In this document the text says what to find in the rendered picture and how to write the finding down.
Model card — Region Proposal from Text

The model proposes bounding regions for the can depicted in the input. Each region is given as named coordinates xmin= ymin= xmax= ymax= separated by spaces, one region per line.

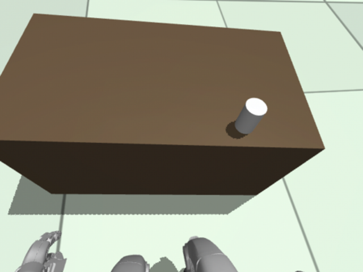
xmin=235 ymin=98 xmax=267 ymax=134

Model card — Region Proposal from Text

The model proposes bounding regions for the left robot hand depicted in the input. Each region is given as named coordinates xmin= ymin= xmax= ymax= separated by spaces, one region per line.
xmin=22 ymin=231 xmax=67 ymax=272

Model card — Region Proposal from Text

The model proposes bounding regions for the left robot arm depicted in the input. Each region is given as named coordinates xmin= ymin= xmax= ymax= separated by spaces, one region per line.
xmin=15 ymin=261 xmax=45 ymax=272

